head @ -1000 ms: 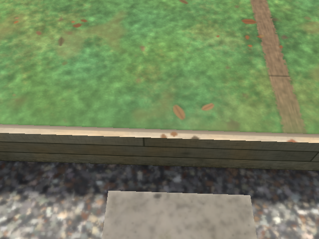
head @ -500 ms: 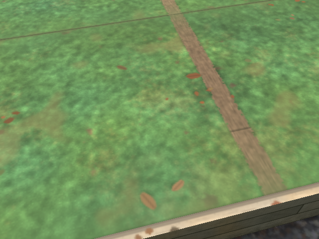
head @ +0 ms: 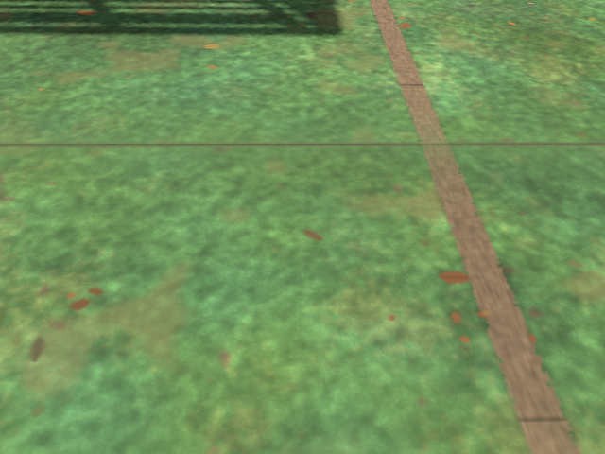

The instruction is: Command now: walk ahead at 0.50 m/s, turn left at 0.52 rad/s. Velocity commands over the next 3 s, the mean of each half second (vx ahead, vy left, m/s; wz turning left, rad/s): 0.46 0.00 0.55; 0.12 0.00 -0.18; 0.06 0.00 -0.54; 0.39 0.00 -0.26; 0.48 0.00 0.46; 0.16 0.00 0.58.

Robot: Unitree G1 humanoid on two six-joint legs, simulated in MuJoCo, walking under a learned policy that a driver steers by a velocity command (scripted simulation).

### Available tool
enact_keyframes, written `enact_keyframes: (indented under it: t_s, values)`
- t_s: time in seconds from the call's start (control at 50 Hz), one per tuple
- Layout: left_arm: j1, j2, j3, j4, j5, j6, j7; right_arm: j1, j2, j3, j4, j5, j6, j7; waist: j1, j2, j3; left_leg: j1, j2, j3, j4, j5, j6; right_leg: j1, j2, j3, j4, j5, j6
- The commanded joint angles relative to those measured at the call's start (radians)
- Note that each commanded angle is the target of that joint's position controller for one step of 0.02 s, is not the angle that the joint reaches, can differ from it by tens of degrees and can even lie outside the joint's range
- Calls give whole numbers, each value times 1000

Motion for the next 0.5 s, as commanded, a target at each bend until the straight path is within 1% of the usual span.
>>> enact_keyframes:
  t_s: [0.02,0.04,0.06,0.08,0.1,0.12,0.14,0.16,0.18,0.2,0.22,0.24,0.26,0.28,0.3,0.32,0.34,0.36,0.38,0.4,0.42,0.44,0.46,0.48,0.5]
  values:
    - [318,108,25,37,-18,-2,-12,-130,-63,-35,-134,-6,-51,-10,96,-127,251,-792,78,130,493,-187,21,502,-348,349,-228,1713,49]
    - [304,53,10,31,-45,16,-26,-84,-81,-48,-115,8,-39,-6,78,-130,200,-805,124,151,552,-158,27,494,-346,344,-259,1668,70]
    - [274,46,8,34,-57,27,-28,-54,-93,-50,-87,13,-21,2,58,-155,181,-778,191,138,566,-123,39,428,-349,347,-291,1416,59]
    - [295,41,13,93,-47,23,-7,-96,-83,-34,-84,26,-11,8,68,-108,203,-780,251,92,549,-112,60,382,-362,365,-347,1066,28]
    - [292,72,20,102,-41,30,16,-97,-50,-18,-101,47,-7,24,70,0,274,-798,266,81,577,-25,48,339,-353,317,-397,997,49]
    - [372,-16,6,189,-19,-11,29,-222,-10,0,-163,102,-37,41,118,18,330,-1020,312,63,486,-41,28,453,-321,311,-501,656,34]
    - [362,-27,-2,242,-8,-35,36,-310,34,24,-192,105,-45,60,111,3,384,-1145,307,95,496,-51,4,516,-302,277,-572,556,24]
    - [288,-9,5,244,-6,-44,47,-413,28,27,-210,87,-47,68,114,65,444,-1187,293,146,486,-29,-62,409,-282,239,-615,408,9]
    - [295,6,11,281,-7,-54,38,-421,21,30,-237,84,-57,76,101,72,421,-1235,285,196,555,-22,-67,437,-282,220,-661,411,11]
    - [173,33,4,254,6,-41,6,-390,-27,24,-270,81,-74,88,28,105,447,-1002,276,189,378,125,-73,192,-172,75,-707,445,67]
    - [223,56,1,242,35,-28,-19,-523,-13,39,-286,62,-84,114,96,118,457,-798,195,344,266,325,-83,-3,-85,8,-752,517,61]
    - [244,23,-7,246,17,-6,-29,-560,41,56,-306,95,-80,126,139,102,441,-565,180,283,182,561,-74,-179,-112,-97,-765,627,107]
    - [303,1,-17,298,-19,-20,-42,-470,80,72,-284,64,-87,121,125,81,367,-403,156,274,193,651,-22,-194,-147,-125,-759,868,142]
    - [344,30,-12,347,-9,-20,-46,-368,81,76,-266,31,-87,105,72,25,340,-370,110,291,182,618,12,-100,-145,-147,-673,1149,201]
    - [356,59,-8,354,-1,-21,-50,-327,57,73,-255,5,-100,89,64,-47,320,-356,85,308,108,595,41,4,-152,-163,-580,1367,211]
    - [360,81,-4,342,1,-22,-42,-336,29,66,-243,-15,-112,81,85,-88,312,-352,72,326,70,526,60,88,-176,-167,-504,1513,208]
    - [357,115,4,338,0,-14,-29,-319,0,53,-230,-42,-118,75,70,-150,319,-318,66,330,39,426,89,121,-203,-167,-418,1640,190]
    - [271,147,12,292,9,-3,-10,-153,-64,16,-166,-42,-128,72,-8,-185,257,-115,67,296,9,317,132,49,-214,-162,-187,1821,171]
    - [166,157,15,219,15,-5,18,124,-118,-28,-67,-35,-146,66,-154,-138,135,248,96,209,-144,306,162,-182,-170,-181,173,1528,168]
    - [178,143,23,195,9,-16,48,171,-95,-22,-41,33,-151,38,-164,90,50,541,209,46,-308,360,101,-438,9,-127,588,-232,149]
    - [207,185,25,91,-80,-1,77,-46,-103,12,-156,152,-147,53,-22,-66,-232,787,545,-422,-250,460,217,-664,5,-60,792,-451,170]
    - [198,274,55,89,-98,1,74,-39,-72,21,-196,133,-123,56,-142,-130,-375,695,521,-467,-372,668,268,-624,-18,16,807,-301,129]
    - [260,245,55,78,-75,12,83,-94,-68,37,-201,114,-135,63,-62,-164,-352,565,499,-411,-381,730,237,-547,-55,16,767,-243,88]
    - [251,177,26,96,-20,20,94,-127,-59,45,-199,72,-159,49,-39,-180,-275,323,463,-292,-384,718,215,-429,-98,33,714,-195,74]
    - [153,104,20,65,45,1,84,-107,-162,-8,-127,-108,-119,-1,7,-42,-12,50,333,-307,-447,720,191,-467,-98,221,827,68,74]
Next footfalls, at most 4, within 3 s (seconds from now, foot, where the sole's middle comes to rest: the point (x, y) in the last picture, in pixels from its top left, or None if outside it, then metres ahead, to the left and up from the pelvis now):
0.40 left None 0.49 0.11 -0.75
0.88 right None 0.65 0.02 -0.75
1.26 left None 0.60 0.25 -0.75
1.70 right None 0.62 -0.05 -0.75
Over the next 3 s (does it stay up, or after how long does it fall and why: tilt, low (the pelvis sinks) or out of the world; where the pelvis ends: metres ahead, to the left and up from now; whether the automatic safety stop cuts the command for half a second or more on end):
stays up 1.14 -0.04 0.02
